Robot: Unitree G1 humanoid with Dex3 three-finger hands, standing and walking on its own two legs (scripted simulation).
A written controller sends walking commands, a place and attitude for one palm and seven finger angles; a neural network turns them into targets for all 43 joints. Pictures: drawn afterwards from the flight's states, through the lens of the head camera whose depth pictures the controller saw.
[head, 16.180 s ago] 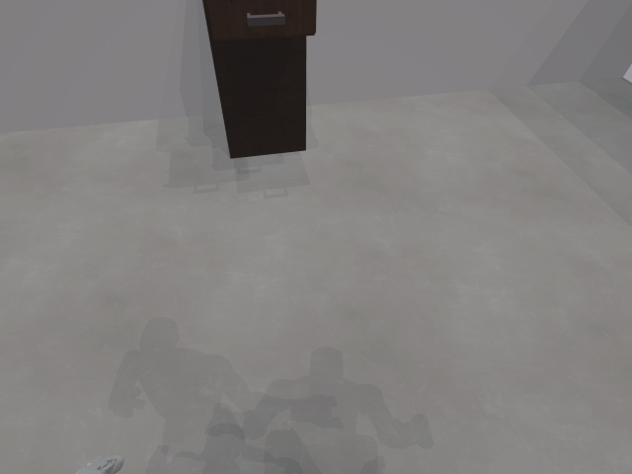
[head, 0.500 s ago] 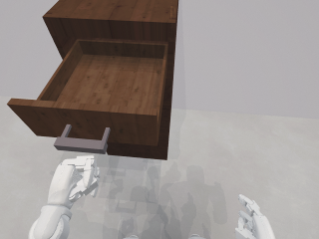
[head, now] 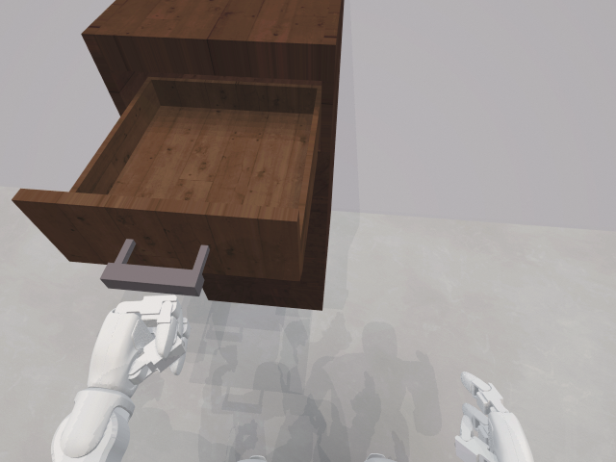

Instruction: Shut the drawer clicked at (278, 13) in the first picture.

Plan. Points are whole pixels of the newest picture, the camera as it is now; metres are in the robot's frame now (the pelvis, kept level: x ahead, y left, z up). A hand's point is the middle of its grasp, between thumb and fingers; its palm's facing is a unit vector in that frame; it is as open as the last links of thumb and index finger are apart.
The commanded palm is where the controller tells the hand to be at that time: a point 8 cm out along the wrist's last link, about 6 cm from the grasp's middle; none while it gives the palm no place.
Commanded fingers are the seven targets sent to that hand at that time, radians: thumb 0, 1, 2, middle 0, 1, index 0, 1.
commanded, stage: push the drawer shut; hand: left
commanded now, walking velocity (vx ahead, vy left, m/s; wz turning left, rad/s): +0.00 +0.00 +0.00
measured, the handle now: (159, 264) +0.35 +0.21 +0.06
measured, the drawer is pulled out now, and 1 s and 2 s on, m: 0.30 0.19 0.09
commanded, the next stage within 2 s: none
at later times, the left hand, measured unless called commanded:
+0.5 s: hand (186, 304) +0.30 +0.16 +0.06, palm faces -0.08 -1.00 -0.05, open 2.7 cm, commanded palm +0.30 +0.22 +0.06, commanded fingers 0.00 0.90 0.90 -1.40 -1.60 -1.40 -1.60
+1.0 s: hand (204, 254) +0.37 +0.16 +0.06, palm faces -0.08 -1.00 -0.05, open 2.9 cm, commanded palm +0.36 +0.21 +0.06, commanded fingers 0.00 0.90 0.90 -1.40 -1.60 -1.40 -1.60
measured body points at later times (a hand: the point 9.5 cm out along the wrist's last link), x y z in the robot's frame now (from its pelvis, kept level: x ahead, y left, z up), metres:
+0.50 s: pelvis -0.01 +0.00 +0.00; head +0.04 -0.01 +0.45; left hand +0.30 +0.22 +0.06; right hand +0.14 -0.25 -0.10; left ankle -0.01 +0.12 -0.69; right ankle +0.01 -0.10 -0.69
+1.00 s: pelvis -0.02 +0.00 +0.00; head +0.05 +0.00 +0.45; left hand +0.37 +0.21 +0.06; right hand +0.08 -0.25 -0.11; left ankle -0.01 +0.12 -0.69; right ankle +0.01 -0.10 -0.69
